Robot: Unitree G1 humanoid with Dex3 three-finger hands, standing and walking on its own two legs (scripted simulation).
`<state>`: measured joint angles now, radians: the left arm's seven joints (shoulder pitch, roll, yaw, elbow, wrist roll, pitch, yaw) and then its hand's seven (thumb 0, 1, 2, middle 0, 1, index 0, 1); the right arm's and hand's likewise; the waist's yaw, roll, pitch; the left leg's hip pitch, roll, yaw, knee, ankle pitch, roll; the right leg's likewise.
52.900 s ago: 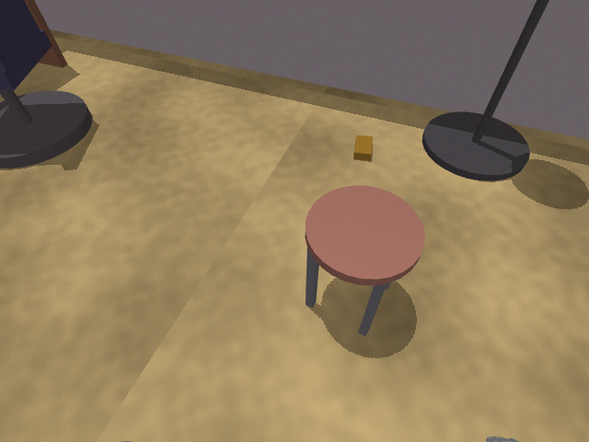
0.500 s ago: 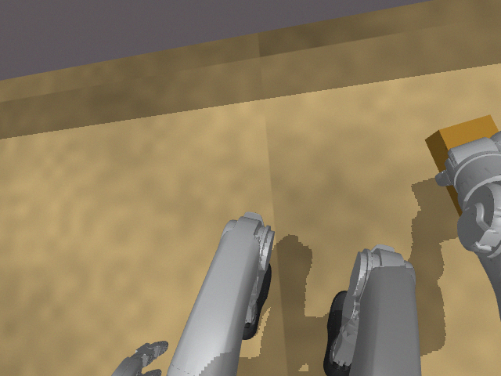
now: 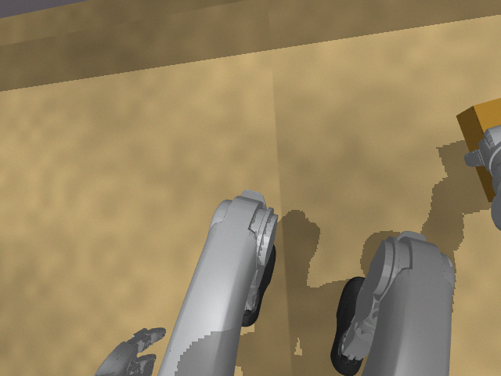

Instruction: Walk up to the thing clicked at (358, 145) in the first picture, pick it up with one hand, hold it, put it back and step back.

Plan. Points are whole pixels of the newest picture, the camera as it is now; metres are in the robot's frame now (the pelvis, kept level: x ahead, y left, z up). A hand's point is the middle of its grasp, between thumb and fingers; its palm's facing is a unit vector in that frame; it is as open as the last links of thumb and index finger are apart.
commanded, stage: crouch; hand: right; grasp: from above
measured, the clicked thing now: out of the picture +0.49 -0.27 -0.17
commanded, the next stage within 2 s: lower in 0.24 s
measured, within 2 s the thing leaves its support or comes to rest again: neither
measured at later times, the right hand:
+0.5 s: hand (499, 148) +0.49 -0.27 -0.19, palm faces -0.18 +0.41 -0.89, open 11.5 cm
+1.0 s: hand (475, 149) +0.50 -0.26 -0.24, palm faces -0.17 +0.42 -0.89, open 11.5 cm
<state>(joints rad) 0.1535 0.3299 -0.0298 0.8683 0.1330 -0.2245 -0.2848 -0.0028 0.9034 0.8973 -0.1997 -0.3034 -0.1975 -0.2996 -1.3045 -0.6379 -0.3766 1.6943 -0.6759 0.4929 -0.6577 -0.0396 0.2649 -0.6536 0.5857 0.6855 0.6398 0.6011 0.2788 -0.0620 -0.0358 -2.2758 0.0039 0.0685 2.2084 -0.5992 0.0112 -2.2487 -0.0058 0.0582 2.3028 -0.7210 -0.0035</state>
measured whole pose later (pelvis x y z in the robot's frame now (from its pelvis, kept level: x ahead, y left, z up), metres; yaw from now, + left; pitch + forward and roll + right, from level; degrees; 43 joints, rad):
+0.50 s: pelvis +0.00 -0.01 -0.02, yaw +2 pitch +37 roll +8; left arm 0.18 0.34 -0.09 0.85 0.18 -0.22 -0.35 0.00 0.91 0.90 -0.20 -0.30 -0.20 -0.30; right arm -1.34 -0.73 -0.38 1.76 -0.72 0.46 -0.70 -0.04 0.29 -0.67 0.61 0.67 0.66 0.59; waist 0.33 -0.04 0.03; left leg -2.30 0.01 0.10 2.25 -0.61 0.00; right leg -2.30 0.00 0.09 2.39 -0.74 -0.02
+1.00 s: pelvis +0.00 -0.01 -0.03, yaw +5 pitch +35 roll +11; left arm 0.15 0.37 -0.20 0.80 0.21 -0.24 -0.43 -0.01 0.92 0.90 -0.20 -0.30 -0.20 -0.30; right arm -1.38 -0.86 -0.38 1.82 -0.70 0.41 -0.77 -0.04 0.27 -0.66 0.60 0.67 0.64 0.60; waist 0.41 0.02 0.15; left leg -2.29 0.00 0.15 2.27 -0.60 0.00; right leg -2.31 0.00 0.15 2.44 -0.74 -0.01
